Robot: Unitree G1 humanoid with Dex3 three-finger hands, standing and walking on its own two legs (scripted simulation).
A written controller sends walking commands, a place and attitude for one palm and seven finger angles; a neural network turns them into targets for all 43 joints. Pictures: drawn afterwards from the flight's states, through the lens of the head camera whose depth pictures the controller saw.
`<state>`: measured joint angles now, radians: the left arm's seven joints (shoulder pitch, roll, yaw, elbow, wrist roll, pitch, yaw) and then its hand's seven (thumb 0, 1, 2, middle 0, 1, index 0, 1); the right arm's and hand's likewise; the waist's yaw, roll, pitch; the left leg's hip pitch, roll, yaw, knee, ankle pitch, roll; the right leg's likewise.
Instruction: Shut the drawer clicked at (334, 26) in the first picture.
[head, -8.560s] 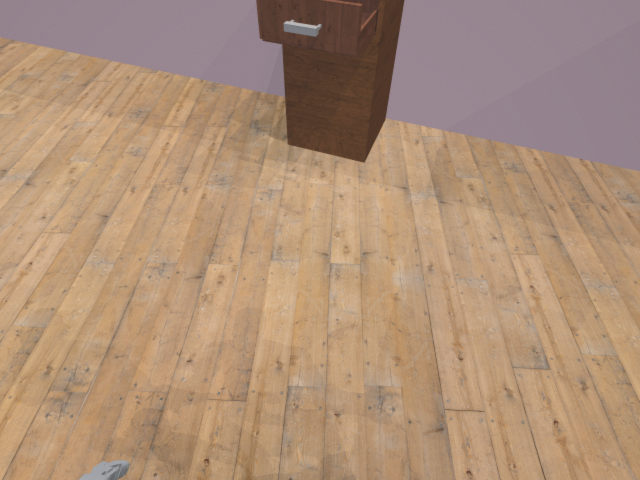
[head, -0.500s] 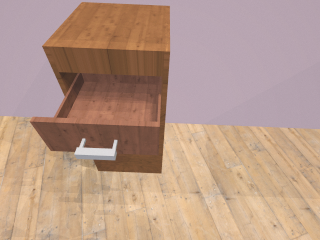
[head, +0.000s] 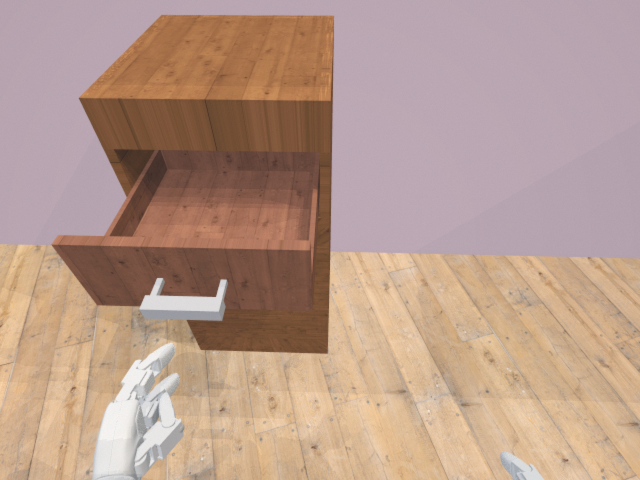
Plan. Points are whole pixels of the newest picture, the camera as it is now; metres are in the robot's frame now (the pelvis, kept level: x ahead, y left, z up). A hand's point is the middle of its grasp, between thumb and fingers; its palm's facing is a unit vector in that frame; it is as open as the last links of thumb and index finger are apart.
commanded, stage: raise the hand and make a fist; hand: left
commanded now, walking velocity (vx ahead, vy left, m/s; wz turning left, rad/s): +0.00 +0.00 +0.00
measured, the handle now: (187, 296) +0.40 +0.22 -0.03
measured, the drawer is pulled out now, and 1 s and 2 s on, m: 0.25 0.25 0.25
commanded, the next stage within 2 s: bring the fist close to the handle in 1.68 s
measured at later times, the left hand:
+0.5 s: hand (181, 443) +0.18 +0.17 +0.00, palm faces -0.03 -1.00 -0.07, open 4.3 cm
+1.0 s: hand (156, 422) +0.19 +0.18 +0.04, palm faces -0.02 -1.00 -0.04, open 3.1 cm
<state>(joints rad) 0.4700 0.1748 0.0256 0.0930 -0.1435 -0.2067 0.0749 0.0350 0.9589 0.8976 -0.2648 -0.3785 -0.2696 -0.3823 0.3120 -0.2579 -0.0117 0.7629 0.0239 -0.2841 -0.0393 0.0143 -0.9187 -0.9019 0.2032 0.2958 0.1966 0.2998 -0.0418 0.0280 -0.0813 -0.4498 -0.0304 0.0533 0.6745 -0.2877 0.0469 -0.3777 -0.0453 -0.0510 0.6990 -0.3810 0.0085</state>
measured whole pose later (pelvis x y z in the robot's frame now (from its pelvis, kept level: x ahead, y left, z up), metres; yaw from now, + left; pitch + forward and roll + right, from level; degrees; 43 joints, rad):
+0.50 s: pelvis -0.02 -0.06 -0.06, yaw +1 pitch +12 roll -2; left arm 0.40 0.29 0.28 0.04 -0.36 -0.35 -0.46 0.01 0.90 0.90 -0.75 -0.89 -0.75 -0.90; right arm 0.19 -0.20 0.03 0.60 0.05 -0.22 -0.08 0.01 -0.90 -0.90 0.21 0.30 0.20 0.30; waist 0.03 0.04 -0.13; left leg -0.86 0.05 -0.05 1.10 -0.45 -0.03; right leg -0.74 0.03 -0.14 1.09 -0.55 -0.07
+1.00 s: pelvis +0.00 +0.00 -0.03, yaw +0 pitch +8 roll -3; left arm 0.52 0.24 0.16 -0.18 -0.28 -0.32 -0.27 0.01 0.90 0.90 -1.24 -1.43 -1.25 -1.44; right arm 0.22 -0.22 0.00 0.53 0.05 -0.26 -0.05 0.01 -0.91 -0.90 0.20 0.30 0.19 0.30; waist 0.01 0.02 -0.11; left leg -0.69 0.01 0.02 0.96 -0.41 0.04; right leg -0.58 -0.01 -0.08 0.91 -0.47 0.00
